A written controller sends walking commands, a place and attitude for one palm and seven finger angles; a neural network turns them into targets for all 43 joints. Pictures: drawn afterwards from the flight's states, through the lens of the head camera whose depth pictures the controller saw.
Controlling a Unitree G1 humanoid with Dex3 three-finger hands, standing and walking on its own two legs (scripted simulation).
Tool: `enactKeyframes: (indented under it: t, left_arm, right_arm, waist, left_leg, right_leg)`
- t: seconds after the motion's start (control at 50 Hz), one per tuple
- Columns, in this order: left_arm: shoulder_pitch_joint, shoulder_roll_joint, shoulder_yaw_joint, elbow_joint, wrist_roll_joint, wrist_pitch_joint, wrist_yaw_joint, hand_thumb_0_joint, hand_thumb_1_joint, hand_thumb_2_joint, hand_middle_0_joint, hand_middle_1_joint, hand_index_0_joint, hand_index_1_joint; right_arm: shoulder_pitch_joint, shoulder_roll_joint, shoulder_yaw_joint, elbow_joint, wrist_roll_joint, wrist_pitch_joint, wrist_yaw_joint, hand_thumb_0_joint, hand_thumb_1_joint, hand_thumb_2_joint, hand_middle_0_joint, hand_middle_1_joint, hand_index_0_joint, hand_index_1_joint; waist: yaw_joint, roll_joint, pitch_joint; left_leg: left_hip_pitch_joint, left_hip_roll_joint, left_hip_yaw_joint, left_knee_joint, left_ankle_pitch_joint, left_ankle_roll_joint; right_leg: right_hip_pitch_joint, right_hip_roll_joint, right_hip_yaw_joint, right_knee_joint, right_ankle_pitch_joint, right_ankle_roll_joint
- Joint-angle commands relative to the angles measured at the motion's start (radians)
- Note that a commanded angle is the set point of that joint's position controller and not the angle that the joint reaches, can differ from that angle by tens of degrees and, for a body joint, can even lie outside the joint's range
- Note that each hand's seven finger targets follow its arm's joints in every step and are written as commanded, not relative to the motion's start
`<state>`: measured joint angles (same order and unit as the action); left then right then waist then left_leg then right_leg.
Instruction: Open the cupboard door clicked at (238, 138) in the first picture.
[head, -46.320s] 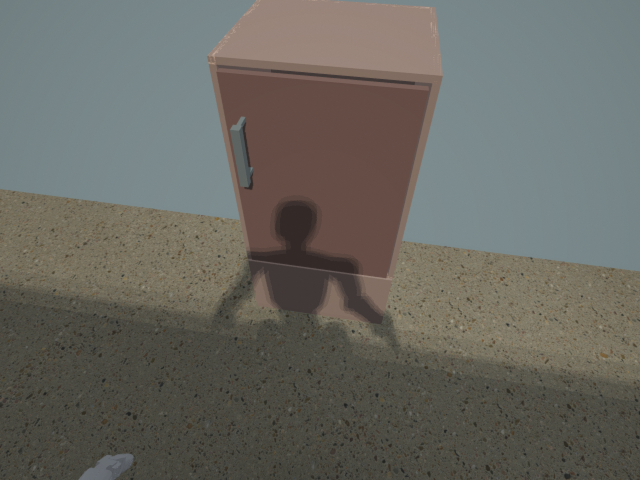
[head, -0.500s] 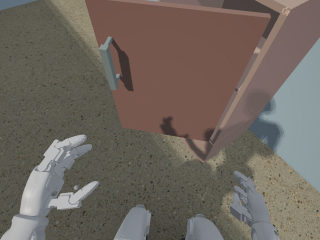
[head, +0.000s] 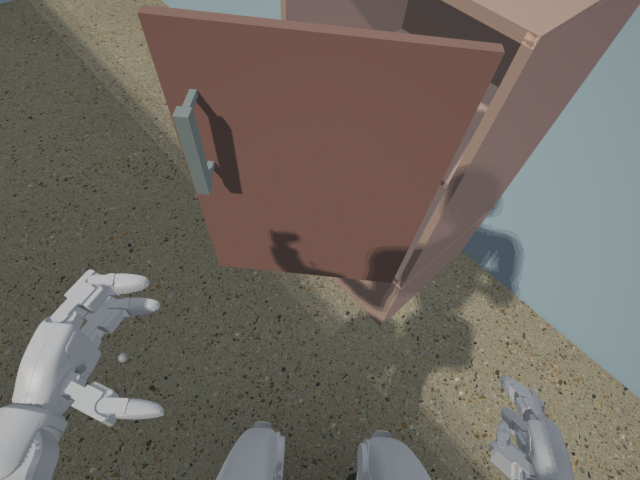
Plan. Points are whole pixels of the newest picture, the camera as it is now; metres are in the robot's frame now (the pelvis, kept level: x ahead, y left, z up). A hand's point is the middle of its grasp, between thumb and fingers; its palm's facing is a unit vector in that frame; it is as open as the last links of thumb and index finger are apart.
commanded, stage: raise the hand with hooked fingers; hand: left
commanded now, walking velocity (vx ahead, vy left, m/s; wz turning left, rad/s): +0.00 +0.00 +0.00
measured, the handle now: (198, 145) +0.55 +0.21 +0.05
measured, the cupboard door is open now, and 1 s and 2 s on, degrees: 44 44 44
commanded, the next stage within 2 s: move the hooked fingers beside the handle in 0.92 s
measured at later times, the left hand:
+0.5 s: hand (71, 297) +0.29 +0.29 +0.06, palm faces -0.02 -1.00 -0.07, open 14.0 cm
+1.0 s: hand (83, 299) +0.29 +0.27 +0.06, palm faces -0.01 -1.00 -0.07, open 14.0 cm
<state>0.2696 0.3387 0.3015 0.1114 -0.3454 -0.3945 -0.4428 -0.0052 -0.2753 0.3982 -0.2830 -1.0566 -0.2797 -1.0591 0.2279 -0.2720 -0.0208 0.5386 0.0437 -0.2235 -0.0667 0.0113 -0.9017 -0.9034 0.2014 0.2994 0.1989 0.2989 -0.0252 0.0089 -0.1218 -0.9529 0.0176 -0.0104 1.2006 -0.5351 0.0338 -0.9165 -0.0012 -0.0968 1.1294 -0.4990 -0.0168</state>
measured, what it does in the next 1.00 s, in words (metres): stands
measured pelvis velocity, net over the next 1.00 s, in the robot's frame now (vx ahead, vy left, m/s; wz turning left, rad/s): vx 0.01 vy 0.00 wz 0.00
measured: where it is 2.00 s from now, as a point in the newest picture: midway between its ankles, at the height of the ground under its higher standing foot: outside the picture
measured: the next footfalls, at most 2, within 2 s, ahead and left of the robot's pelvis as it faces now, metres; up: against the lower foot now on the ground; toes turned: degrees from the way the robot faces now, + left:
none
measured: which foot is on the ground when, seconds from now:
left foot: down 0.00-1.00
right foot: down 0.00-1.00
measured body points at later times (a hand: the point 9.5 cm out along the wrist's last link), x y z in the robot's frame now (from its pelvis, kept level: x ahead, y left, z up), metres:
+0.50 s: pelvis +0.00 +0.01 +0.01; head +0.09 +0.03 +0.45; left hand +0.29 +0.34 +0.07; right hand +0.16 -0.25 -0.07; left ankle +0.02 +0.09 -0.64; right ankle +0.03 -0.12 -0.64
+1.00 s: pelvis +0.01 +0.00 +0.01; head +0.09 +0.02 +0.45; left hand +0.29 +0.33 +0.07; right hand +0.17 -0.25 -0.07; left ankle +0.02 +0.09 -0.64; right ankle +0.03 -0.12 -0.64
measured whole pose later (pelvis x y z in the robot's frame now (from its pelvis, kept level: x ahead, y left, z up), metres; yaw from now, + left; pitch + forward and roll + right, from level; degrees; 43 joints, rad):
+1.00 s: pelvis +0.01 +0.00 +0.01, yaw +0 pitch +17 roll -3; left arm 0.02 0.43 0.44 0.38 -0.38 -0.36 -0.54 -0.01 -0.50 0.30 -0.30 -1.20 -0.30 -1.20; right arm 0.27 -0.28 0.03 0.53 0.04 -0.19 -0.06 0.01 -0.90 -0.90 0.20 0.30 0.20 0.30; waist -0.02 0.02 -0.13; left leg -0.91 0.01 0.00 1.13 -0.51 0.04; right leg -0.88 0.00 -0.09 1.06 -0.48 -0.01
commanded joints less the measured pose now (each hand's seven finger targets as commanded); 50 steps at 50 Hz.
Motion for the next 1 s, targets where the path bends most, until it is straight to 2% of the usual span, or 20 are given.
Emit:
enactKeyframes:
  t: [0.0, 0.02, 0.06, 0.1, 0.14, 0.16, 0.2, 0.26, 0.32, 0.4, 0.46, 0.5, 0.56, 0.64, 0.66, 0.72, 0.8, 0.86, 0.9, 0.98]
  left_arm:
    - [-0.056, 0.199, 0.18, -0.182, -0.052, -0.077, 0.055, 0.0, -0.5, 0.3, -0.3, -1.2, -0.3, -1.2]
    - [-0.064, 0.177, 0.156, -0.139, -0.042, -0.06, 0.055, 0.0, -0.5, 0.3, -0.3, -1.2, -0.3, -1.2]
    - [-0.099, 0.161, 0.122, -0.034, -0.028, -0.016, 0.032, 0.0, -0.5, 0.3, -0.3, -1.2, -0.3, -1.2]
    - [-0.151, 0.178, 0.099, 0.008, -0.014, 0.022, -0.003, 0.0, -0.5, 0.3, -0.3, -1.2, -0.3, -1.2]
    - [-0.218, 0.213, 0.11, -0.001, -0.013, 0.035, -0.033, 0.0, -0.5, 0.3, -0.3, -1.2, -0.3, -1.2]
    - [-0.269, 0.241, 0.125, -0.024, -0.019, 0.029, -0.045, 0.0, -0.5, 0.3, -0.3, -1.2, -0.3, -1.2]
    - [-0.327, 0.282, 0.169, -0.059, -0.034, 0.004, -0.057, 0.0, -0.5, 0.3, -0.3, -1.2, -0.3, -1.2]
    - [-0.369, 0.352, 0.239, -0.073, -0.048, -0.051, -0.049, 0.0, -0.5, 0.3, -0.3, -1.2, -0.3, -1.2]
    - [-0.359, 0.33, 0.239, 0.005, -0.053, -0.066, -0.054, 0.0, -0.5, 0.3, -0.3, -1.2, -0.3, -1.2]
    - [-0.369, 0.332, 0.231, 0.161, -0.052, 0.012, -0.104, 0.0, -0.5, 0.3, -0.3, -1.2, -0.3, -1.2]
    - [-0.343, 0.297, 0.189, 0.163, -0.06, 0.057, -0.142, 0.0, -0.5, 0.3, -0.3, -1.2, -0.3, -1.2]
    - [-0.355, 0.318, 0.198, 0.097, -0.06, 0.046, -0.139, 0.0, -0.5, 0.3, -0.3, -1.2, -0.3, -1.2]
    - [-0.376, 0.364, 0.25, 0.047, -0.064, -0.006, -0.099, 0.0, -0.5, 0.3, -0.3, -1.2, -0.3, -1.2]
    - [-0.382, 0.35, 0.262, 0.059, -0.061, -0.061, -0.065, 0.0, -0.5, 0.3, -0.3, -1.2, -0.3, -1.2]
    - [-0.39, 0.37, 0.274, 0.056, -0.058, -0.064, -0.061, 0.0, -0.5, 0.3, -0.3, -1.2, -0.3, -1.2]
    - [-0.359, 0.339, 0.233, 0.068, -0.043, -0.04, -0.078, 0.0, -0.5, 0.3, -0.3, -1.2, -0.3, -1.2]
    - [-0.337, 0.329, 0.219, 0.075, -0.05, -0.004, -0.103, 0.0, -0.5, 0.3, -0.3, -1.2, -0.3, -1.2]
    - [-0.378, 0.352, 0.244, 0.053, -0.064, -0.012, -0.098, 0.0, -0.5, 0.3, -0.3, -1.2, -0.3, -1.2]
    - [-0.37, 0.33, 0.247, 0.086, -0.076, -0.02, -0.095, 0.0, -0.5, 0.3, -0.3, -1.2, -0.3, -1.2]
    - [-0.379, 0.313, 0.233, 0.141, -0.071, -0.022, -0.104, 0.0, -0.5, 0.3, -0.3, -1.2, -0.3, -1.2]
  right_arm:
    - [-0.005, -0.127, -0.038, -0.137, 0.0, -0.038, 0.007, 0.0, -0.9, -0.9, 0.2, 0.3, 0.2, 0.3]
    - [-0.005, -0.131, -0.037, -0.141, 0.001, -0.031, 0.01, 0.0, -0.9, -0.9, 0.2, 0.3, 0.2, 0.3]
    - [0.008, -0.147, -0.034, -0.145, 0.004, -0.018, 0.009, 0.0, -0.9, -0.9, 0.2, 0.3, 0.2, 0.3]
    - [0.018, -0.165, -0.03, -0.159, 0.009, -0.011, 0.005, 0.0, -0.9, -0.9, 0.2, 0.3, 0.2, 0.3]
    - [0.026, -0.173, -0.029, -0.168, 0.013, -0.015, -0.002, 0.0, -0.9, -0.9, 0.2, 0.3, 0.2, 0.3]
    - [0.028, -0.176, -0.027, -0.165, 0.01, -0.019, -0.005, 0.0, -0.9, -0.9, 0.2, 0.3, 0.2, 0.3]
    - [0.029, -0.171, -0.025, -0.162, 0.006, -0.024, -0.009, 0.0, -0.9, -0.9, 0.2, 0.3, 0.2, 0.3]
    - [0.035, -0.165, -0.02, -0.141, -0.004, -0.037, -0.011, 0.0, -0.9, -0.9, 0.2, 0.3, 0.2, 0.3]
    - [0.038, -0.162, -0.017, -0.125, -0.004, -0.035, -0.006, 0.0, -0.9, -0.9, 0.2, 0.3, 0.2, 0.3]
    - [0.051, -0.179, -0.019, -0.125, 0.007, -0.016, -0.007, 0.0, -0.9, -0.9, 0.2, 0.3, 0.2, 0.3]
    - [0.056, -0.184, -0.025, -0.147, 0.013, -0.017, -0.005, 0.0, -0.9, -0.9, 0.2, 0.3, 0.2, 0.3]
    - [0.063, -0.183, -0.028, -0.154, 0.009, -0.021, 0.001, 0.0, -0.9, -0.9, 0.2, 0.3, 0.2, 0.3]
    - [0.07, -0.179, -0.031, -0.144, -0.004, -0.027, 0.007, 0.0, -0.9, -0.9, 0.2, 0.3, 0.2, 0.3]
    - [0.06, -0.172, -0.029, -0.137, -0.004, -0.021, 0.01, 0.0, -0.9, -0.9, 0.2, 0.3, 0.2, 0.3]
    - [0.062, -0.176, -0.031, -0.131, -0.006, -0.019, 0.009, 0.0, -0.9, -0.9, 0.2, 0.3, 0.2, 0.3]
    - [0.064, -0.175, -0.03, -0.141, 0.0, -0.012, 0.009, 0.0, -0.9, -0.9, 0.2, 0.3, 0.2, 0.3]
    - [0.068, -0.177, -0.03, -0.146, 0.005, -0.007, 0.006, 0.0, -0.9, -0.9, 0.2, 0.3, 0.2, 0.3]
    - [0.06, -0.175, -0.027, -0.141, 0.0, -0.011, 0.002, 0.0, -0.9, -0.9, 0.2, 0.3, 0.2, 0.3]
    - [0.059, -0.17, -0.024, -0.139, 0.0, -0.01, 0.001, 0.0, -0.9, -0.9, 0.2, 0.3, 0.2, 0.3]
    - [0.057, -0.17, -0.022, -0.132, 0.001, -0.009, 0.0, 0.0, -0.9, -0.9, 0.2, 0.3, 0.2, 0.3]
  waist:
    - [0.037, 0.137, -0.274]
    - [0.026, 0.135, -0.232]
    - [-0.001, 0.068, -0.164]
    - [-0.013, 0.065, -0.154]
    - [-0.017, 0.055, -0.185]
    - [-0.017, 0.078, -0.207]
    - [-0.005, 0.089, -0.276]
    - [0.016, 0.122, -0.309]
    - [0.016, 0.131, -0.29]
    - [0.007, 0.096, -0.249]
    - [0.008, 0.067, -0.27]
    - [0.018, 0.106, -0.315]
    - [0.013, 0.062, -0.31]
    - [0.015, 0.115, -0.282]
    - [0.015, 0.117, -0.294]
    - [0.015, 0.16, -0.31]
    - [0.006, 0.1, -0.318]
    - [0.004, 0.106, -0.304]
    - [0.003, 0.059, -0.296]
    - [-0.001, 0.05, -0.281]
  left_leg:
    - [0.256, -0.011, -0.054, -0.242, 0.329, -0.03]
    - [0.244, -0.01, -0.056, -0.253, 0.29, -0.032]
    - [0.203, -0.009, -0.062, -0.263, 0.224, -0.027]
    - [0.19, -0.011, -0.062, -0.274, 0.169, -0.023]
    - [0.205, -0.013, -0.061, -0.273, 0.175, -0.016]
    - [0.226, -0.012, -0.063, -0.266, 0.201, -0.018]
    - [0.267, -0.012, -0.063, -0.264, 0.242, -0.018]
    - [0.3, -0.009, -0.069, -0.253, 0.323, -0.03]
    - [0.31, -0.005, -0.072, -0.261, 0.346, -0.038]
    - [0.253, -0.01, -0.054, -0.268, 0.3, -0.026]
    - [0.267, -0.011, -0.049, -0.271, 0.331, -0.018]
    - [0.304, -0.009, -0.053, -0.268, 0.394, -0.021]
    - [0.29, -0.007, -0.058, -0.251, 0.399, -0.024]
    - [0.284, -0.007, -0.06, -0.266, 0.333, -0.031]
    - [0.288, -0.005, -0.059, -0.259, 0.346, -0.031]
    - [0.322, -0.003, -0.058, -0.269, 0.382, -0.033]
    - [0.305, -0.005, -0.051, -0.26, 0.402, -0.022]
    - [0.292, -0.008, -0.049, -0.249, 0.384, -0.02]
    - [0.264, -0.011, -0.045, -0.246, 0.347, -0.017]
    - [0.214, -0.015, -0.029, -0.224, 0.313, -0.012]
  right_leg:
    - [0.162, 0.026, 0.017, -0.149, 0.176, -0.016]
    - [0.135, 0.026, 0.011, -0.157, 0.146, -0.013]
    - [0.112, 0.03, 0.008, -0.174, 0.111, -0.012]
    - [0.101, 0.026, 0.014, -0.192, 0.081, -0.007]
    - [0.122, 0.024, 0.023, -0.204, 0.089, -0.007]
    - [0.126, 0.026, 0.026, -0.194, 0.108, -0.014]
    - [0.154, 0.027, 0.031, -0.195, 0.128, -0.014]
    - [0.158, 0.033, 0.031, -0.173, 0.166, -0.024]
    - [0.141, 0.029, 0.022, -0.171, 0.17, -0.02]
    - [0.154, 0.025, 0.028, -0.196, 0.165, -0.015]
    - [0.181, 0.025, 0.03, -0.208, 0.199, -0.016]
    - [0.188, 0.024, 0.029, -0.202, 0.238, -0.014]
    - [0.179, 0.033, 0.029, -0.187, 0.235, -0.017]
    - [0.144, 0.029, 0.028, -0.179, 0.171, -0.017]
    - [0.15, 0.029, 0.03, -0.175, 0.18, -0.019]
    - [0.149, 0.024, 0.029, -0.181, 0.197, -0.015]
    - [0.183, 0.027, 0.032, -0.193, 0.24, -0.009]
    - [0.182, 0.029, 0.035, -0.191, 0.239, -0.013]
    - [0.188, 0.029, 0.037, -0.195, 0.224, -0.008]
    - [0.198, 0.024, 0.057, -0.196, 0.217, -0.007]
